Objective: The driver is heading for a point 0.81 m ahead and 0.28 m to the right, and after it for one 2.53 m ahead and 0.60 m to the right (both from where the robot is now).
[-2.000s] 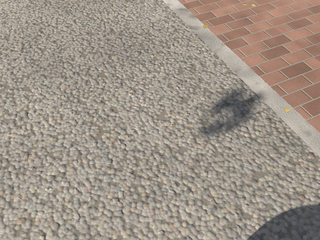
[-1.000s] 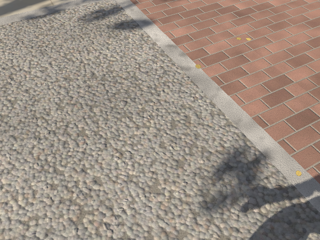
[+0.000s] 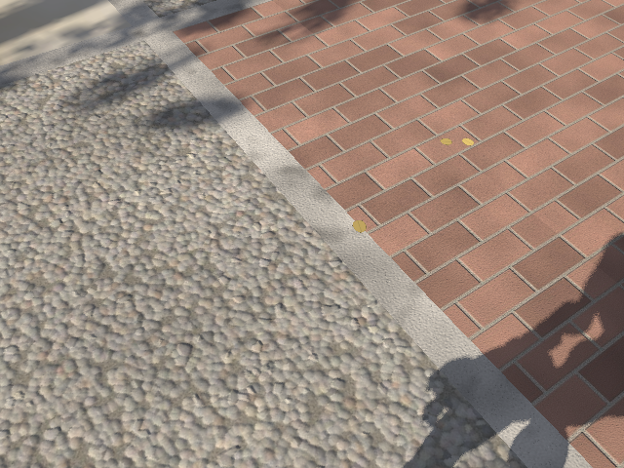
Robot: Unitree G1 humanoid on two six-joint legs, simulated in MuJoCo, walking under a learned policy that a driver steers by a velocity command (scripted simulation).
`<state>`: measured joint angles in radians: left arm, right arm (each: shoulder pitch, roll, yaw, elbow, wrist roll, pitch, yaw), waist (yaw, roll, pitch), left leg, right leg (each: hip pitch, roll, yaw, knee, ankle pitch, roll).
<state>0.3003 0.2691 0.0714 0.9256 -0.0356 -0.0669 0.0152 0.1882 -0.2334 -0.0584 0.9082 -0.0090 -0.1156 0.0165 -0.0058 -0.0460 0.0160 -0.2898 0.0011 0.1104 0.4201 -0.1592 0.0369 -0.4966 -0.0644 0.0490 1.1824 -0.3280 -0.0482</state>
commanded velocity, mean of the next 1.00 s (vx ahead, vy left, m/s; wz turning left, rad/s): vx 0.50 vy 0.00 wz -0.55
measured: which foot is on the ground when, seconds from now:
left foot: down 0.00-0.40, up 0.42-0.88, down 0.90-1.00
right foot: up 0.00-0.36, down 0.38-0.90, up 0.92-1.00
